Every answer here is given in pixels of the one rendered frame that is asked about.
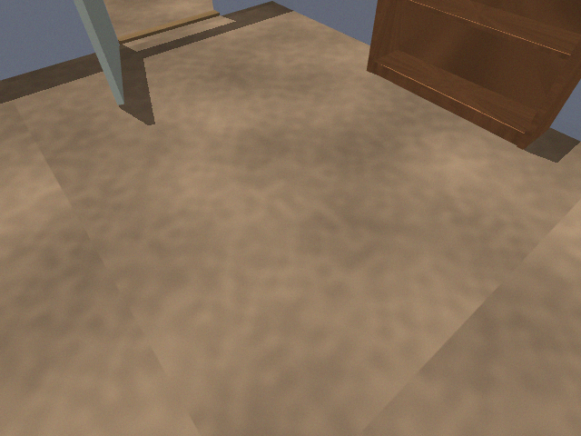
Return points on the bookshelf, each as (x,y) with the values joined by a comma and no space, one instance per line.
(507,66)

